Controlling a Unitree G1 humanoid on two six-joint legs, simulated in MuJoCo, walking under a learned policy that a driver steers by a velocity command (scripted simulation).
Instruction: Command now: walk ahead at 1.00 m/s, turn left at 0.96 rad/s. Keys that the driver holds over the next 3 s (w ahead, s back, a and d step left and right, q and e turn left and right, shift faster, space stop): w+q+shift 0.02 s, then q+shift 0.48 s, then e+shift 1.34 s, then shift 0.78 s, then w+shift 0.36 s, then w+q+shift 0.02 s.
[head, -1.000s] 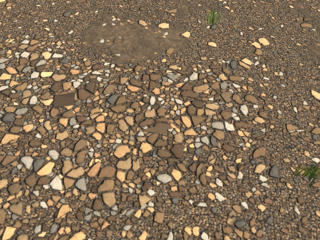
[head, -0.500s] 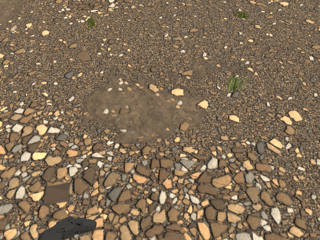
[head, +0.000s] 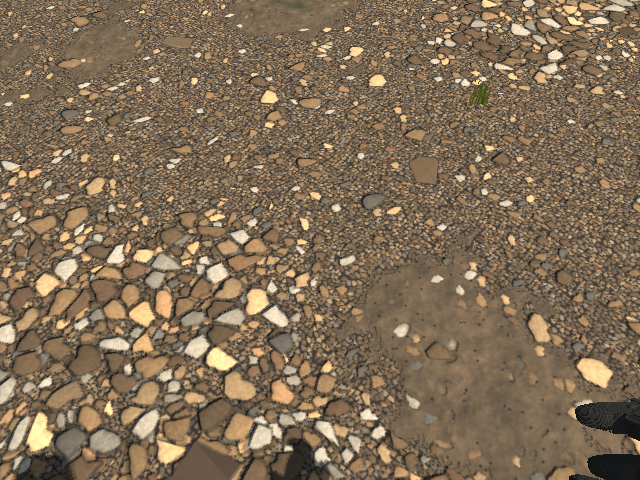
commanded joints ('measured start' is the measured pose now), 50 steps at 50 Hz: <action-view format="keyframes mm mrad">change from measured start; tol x32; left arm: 1 -126 82 -1 -90 1 -31 1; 50 -182 78 68 -208 -2 185 -38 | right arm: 1 -46 19 31 -62 1 -6 19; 6 456 -112 -37 136 -10 -39 -52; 50 77 3 18 6 -2 0 -149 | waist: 1 -90 -78 111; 8 -226 52 -475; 12 -47 -164 -25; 50 -9 56 4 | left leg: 1 235 -63 109 -192 81 44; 6 1003 -126 -62 -446 183 144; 7 1255 145 -402 -270 993 260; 8 1386 250 -655 -415 867 412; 14 512 48 -433 -663 692 252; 26 576 -114 -557 -393 253 -1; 29 350 -301 -205 123 -664 -116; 43 773 -204 -123 -640 -263 -37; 45 854 209 -547 -842 -444 112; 50 663 146 -172 -697 320 101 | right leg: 1 -187 -186 -37 -81 978 -42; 5 -264 -240 2 684 1300 -21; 7 -789 4 53 1453 -253 45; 8 -916 14 258 1564 -171 49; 27 -249 -87 400 160 445 -48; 29 -96 -452 918 144 983 -322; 43 -478 -34 705 1 71 -89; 50 -681 50 265 964 -28 7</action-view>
